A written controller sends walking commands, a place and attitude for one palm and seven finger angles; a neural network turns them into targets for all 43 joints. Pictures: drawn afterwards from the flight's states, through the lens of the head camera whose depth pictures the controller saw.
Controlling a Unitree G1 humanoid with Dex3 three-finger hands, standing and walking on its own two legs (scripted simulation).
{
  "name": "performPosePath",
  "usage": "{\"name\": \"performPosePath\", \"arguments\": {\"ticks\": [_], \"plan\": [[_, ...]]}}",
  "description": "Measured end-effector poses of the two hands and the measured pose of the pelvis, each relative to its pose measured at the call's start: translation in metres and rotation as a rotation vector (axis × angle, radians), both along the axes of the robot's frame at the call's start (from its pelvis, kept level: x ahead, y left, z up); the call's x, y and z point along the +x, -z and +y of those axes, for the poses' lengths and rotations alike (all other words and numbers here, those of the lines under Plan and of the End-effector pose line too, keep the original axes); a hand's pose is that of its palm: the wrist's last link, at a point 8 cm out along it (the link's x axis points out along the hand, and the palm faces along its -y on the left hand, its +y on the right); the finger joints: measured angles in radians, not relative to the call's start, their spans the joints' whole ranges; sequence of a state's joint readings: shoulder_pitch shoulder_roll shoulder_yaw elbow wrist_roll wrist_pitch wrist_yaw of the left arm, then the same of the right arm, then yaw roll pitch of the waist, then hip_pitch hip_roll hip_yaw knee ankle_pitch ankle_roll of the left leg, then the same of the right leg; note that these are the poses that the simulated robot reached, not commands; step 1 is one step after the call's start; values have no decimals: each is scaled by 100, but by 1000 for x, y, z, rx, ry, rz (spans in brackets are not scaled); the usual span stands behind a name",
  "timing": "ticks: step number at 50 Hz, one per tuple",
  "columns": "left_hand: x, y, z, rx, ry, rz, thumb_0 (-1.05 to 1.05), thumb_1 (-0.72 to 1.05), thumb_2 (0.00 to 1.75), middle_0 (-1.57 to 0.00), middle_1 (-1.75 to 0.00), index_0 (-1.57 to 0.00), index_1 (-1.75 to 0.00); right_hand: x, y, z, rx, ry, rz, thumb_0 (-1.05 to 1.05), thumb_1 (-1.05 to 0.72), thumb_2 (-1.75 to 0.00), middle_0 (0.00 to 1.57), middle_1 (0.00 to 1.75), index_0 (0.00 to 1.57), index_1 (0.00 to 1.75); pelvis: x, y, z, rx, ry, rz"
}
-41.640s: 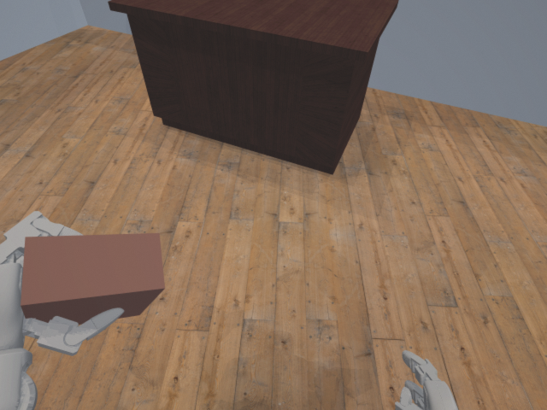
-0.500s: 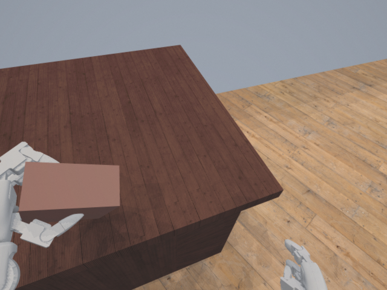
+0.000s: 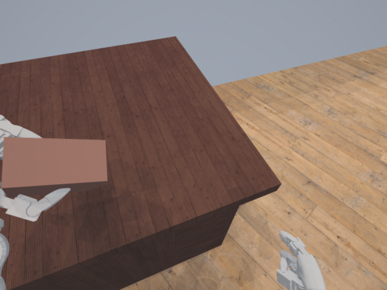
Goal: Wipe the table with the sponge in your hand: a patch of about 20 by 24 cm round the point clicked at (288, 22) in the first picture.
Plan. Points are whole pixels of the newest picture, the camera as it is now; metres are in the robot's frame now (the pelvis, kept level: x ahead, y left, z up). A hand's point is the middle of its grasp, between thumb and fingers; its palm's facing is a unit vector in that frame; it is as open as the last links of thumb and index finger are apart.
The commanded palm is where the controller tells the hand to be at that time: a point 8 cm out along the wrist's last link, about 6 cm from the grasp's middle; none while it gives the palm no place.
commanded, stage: come to a stop and stand still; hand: left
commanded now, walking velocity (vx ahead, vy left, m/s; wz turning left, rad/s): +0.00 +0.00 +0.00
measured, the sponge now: (69, 169) +0.26 +0.23 +0.15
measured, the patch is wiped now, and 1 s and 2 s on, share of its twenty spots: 0.00 0.00 0.00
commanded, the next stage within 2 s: look again from close up in 0.46 s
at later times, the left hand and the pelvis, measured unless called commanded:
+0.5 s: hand (39, 181) +0.23 +0.26 +0.16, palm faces +0.37 -0.85 -0.37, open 10.1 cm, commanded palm +0.17 +0.29 +0.18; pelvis +0.01 +0.01 +0.00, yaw +1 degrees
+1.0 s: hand (28, 181) +0.22 +0.27 +0.17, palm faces +0.37 -0.79 -0.48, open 10.1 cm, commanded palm +0.16 +0.30 +0.18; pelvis +0.00 +0.01 +0.00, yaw +3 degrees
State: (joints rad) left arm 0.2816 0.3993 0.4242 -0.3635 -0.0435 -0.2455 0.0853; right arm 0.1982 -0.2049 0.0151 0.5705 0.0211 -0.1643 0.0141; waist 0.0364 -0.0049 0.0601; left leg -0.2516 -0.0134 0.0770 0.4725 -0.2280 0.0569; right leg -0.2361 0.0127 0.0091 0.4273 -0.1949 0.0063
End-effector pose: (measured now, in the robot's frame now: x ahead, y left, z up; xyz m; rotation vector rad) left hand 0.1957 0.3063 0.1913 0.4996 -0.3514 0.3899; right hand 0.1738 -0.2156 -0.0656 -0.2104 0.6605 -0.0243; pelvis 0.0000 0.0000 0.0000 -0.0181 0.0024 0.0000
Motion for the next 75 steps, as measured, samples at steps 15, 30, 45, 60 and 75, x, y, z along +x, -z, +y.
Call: {"name": "performPosePath", "arguments": {"ticks": [15,30,45,60,75], "plan": [[-3,16,2,-15,36,50,-1,-51,105,-72,-133,-75,-133,6,0,5,-67,6,50,2,-91,-90,20,30,20,30,14,0,8,-4,-19,-1],[-8,22,1,-58,41,70,-1,-51,105,-72,-134,-75,-133,31,-17,20,-54,-15,-38,1,-91,-90,20,30,21,30,13,-2,12,-9,-19,-3],[-18,22,-2,-64,32,84,-1,-51,105,-72,-134,-75,-133,2,-6,11,-59,18,25,2,-91,-90,20,30,21,30,5,-3,12,-9,-23,-11],[-8,0,-4,76,-26,280,-1,-51,105,-72,-134,-74,-134,11,9,-3,-13,-55,-22,2,-91,-90,20,30,21,30,-8,7,-5,22,-32,-37],[-39,0,-30,242,-197,344,-1,-51,105,-72,-134,-75,-133,28,22,-32,-21,-88,-42,2,-91,-90,20,30,21,30,-14,13,-54,28,-85,-44]]}}
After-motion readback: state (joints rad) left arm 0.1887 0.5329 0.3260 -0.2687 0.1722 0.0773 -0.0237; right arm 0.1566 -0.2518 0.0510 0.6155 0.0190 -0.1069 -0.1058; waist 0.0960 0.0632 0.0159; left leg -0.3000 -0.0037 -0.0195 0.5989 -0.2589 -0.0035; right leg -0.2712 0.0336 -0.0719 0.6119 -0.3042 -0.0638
